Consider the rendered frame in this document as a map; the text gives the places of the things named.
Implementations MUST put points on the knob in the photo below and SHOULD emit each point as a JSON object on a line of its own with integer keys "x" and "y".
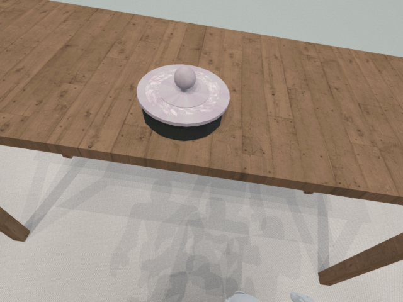
{"x": 184, "y": 77}

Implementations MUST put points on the table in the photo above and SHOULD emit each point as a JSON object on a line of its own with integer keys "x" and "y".
{"x": 301, "y": 115}

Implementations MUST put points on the lid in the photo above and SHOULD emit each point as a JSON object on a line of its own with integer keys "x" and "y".
{"x": 162, "y": 99}

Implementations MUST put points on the pot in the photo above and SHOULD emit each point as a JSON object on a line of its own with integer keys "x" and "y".
{"x": 181, "y": 132}

